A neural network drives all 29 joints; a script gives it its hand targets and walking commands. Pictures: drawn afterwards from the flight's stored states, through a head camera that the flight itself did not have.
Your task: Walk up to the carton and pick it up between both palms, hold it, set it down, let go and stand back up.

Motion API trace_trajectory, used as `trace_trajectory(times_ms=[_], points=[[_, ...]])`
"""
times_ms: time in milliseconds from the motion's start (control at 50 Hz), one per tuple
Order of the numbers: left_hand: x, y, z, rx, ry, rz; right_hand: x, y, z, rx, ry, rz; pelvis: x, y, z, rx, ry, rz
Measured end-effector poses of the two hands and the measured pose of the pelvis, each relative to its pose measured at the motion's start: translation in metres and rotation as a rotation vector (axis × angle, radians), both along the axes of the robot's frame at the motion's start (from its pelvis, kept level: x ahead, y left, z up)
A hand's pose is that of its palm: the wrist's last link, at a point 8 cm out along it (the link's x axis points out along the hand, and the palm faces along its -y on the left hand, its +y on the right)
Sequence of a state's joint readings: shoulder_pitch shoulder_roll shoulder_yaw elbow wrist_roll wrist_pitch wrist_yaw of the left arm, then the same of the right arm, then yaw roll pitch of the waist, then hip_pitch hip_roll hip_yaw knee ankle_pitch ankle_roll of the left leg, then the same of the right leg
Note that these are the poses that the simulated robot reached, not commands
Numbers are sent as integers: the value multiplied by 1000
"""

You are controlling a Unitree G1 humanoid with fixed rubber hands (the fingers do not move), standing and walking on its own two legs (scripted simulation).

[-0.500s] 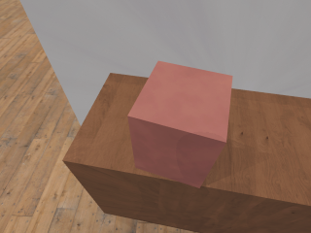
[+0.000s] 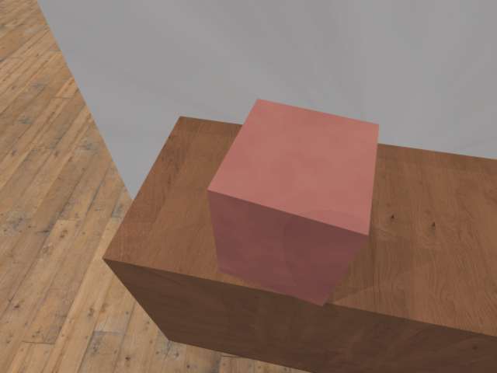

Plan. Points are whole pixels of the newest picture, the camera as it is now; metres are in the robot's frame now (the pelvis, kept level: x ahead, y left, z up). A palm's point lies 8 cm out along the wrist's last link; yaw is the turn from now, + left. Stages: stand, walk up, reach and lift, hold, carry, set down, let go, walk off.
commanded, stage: stand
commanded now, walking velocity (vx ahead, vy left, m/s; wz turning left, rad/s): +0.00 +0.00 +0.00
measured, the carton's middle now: (291, 205) +0.38 -0.03 +0.05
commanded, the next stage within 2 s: none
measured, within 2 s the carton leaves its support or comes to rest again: neither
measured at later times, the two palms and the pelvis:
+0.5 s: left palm out of the picture -0.01 +0.21 -0.15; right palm out of the picture +0.03 -0.22 -0.14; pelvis +0.01 +0.00 +0.00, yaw +0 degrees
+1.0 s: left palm out of the picture +0.00 +0.22 -0.15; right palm out of the picture +0.04 -0.22 -0.14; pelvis +0.01 +0.00 +0.00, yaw +0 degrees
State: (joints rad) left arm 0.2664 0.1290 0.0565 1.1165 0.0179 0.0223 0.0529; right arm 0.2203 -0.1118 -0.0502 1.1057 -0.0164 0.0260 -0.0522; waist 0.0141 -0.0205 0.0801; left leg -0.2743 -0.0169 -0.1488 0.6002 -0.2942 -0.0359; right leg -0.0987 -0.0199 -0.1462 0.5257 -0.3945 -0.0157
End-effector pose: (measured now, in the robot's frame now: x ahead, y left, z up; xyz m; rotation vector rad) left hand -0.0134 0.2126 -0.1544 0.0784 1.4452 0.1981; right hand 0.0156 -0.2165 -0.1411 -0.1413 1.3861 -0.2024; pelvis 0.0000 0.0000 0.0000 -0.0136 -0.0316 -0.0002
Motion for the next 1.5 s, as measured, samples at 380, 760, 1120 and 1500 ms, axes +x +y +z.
trace_trajectory(times_ms=[380,760,1120,1500], points=[[1,0,3,10,17,-6,13,-2,0,2,-17,2,7,-1,1,4,5,5],[11,3,0,8,10,1,18,0,-2,-2,-6,6,15,1,-2,3,3,5],[8,4,2,17,4,3,29,-3,-2,1,-37,14,14,-1,-1,4,-7,10],[3,2,2,7,20,-1,15,-1,-1,6,-7,9,11,0,0,5,-6,8]])
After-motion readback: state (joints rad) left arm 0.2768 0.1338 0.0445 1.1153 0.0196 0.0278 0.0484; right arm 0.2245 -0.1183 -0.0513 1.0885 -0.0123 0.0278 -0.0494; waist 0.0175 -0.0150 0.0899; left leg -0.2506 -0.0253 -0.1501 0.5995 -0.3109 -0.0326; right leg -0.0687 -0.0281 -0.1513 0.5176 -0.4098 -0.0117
